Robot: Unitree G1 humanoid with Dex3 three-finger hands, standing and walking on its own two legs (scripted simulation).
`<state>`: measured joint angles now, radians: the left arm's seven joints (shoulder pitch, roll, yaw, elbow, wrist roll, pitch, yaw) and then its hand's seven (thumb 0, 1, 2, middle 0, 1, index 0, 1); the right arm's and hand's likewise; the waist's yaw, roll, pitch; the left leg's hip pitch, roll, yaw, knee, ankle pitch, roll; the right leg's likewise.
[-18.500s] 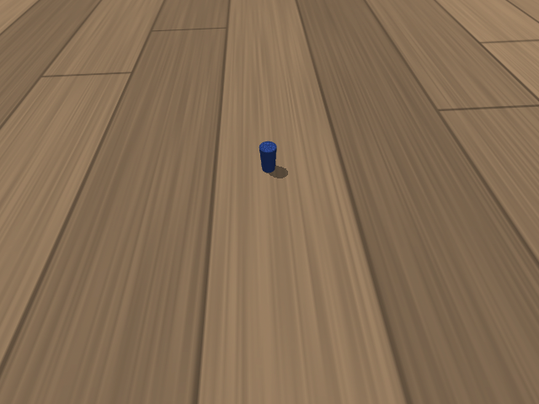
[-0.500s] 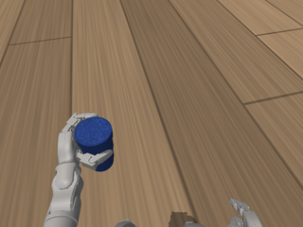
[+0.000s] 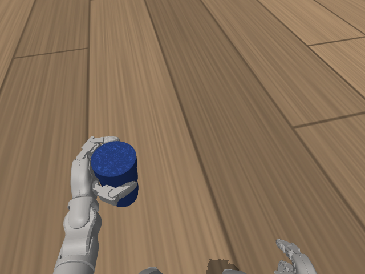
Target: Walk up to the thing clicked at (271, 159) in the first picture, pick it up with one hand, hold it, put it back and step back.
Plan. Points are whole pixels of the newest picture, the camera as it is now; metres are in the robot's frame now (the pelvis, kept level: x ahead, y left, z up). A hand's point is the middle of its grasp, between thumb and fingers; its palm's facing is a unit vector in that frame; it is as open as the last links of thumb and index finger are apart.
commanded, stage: hold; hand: left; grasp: from the side
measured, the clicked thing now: (119, 177) +0.33 +0.16 +0.01
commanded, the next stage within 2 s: crouch in 1.66 s
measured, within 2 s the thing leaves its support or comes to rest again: neither
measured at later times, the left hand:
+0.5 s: hand (112, 170) +0.32 +0.17 +0.05, palm faces +0.14 -0.99 -0.03, open 11.8 cm
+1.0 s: hand (112, 171) +0.32 +0.17 +0.05, palm faces +0.14 -0.99 -0.03, open 11.8 cm
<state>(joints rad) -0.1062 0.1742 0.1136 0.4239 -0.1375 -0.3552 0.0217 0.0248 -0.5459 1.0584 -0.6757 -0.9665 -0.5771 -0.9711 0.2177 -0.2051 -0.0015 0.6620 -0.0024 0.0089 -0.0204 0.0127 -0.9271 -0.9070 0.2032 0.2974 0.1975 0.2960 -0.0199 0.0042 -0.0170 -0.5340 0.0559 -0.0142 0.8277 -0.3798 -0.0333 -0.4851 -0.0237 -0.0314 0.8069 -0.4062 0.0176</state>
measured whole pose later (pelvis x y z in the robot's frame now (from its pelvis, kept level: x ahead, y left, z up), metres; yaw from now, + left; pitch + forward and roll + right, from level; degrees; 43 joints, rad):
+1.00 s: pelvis +0.00 +0.00 +0.00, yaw +0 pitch +5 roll -1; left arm -0.12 0.18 0.12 0.46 -0.14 -0.37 0.02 0.02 -0.55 1.06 -0.67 -0.97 -0.57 -0.97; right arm 0.22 -0.21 -0.01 0.67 0.00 0.00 -0.01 0.01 -0.93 -0.91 0.20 0.30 0.20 0.30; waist -0.02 0.01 -0.02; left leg -0.53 0.05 -0.01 0.82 -0.37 -0.03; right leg -0.48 -0.02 -0.03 0.79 -0.40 0.02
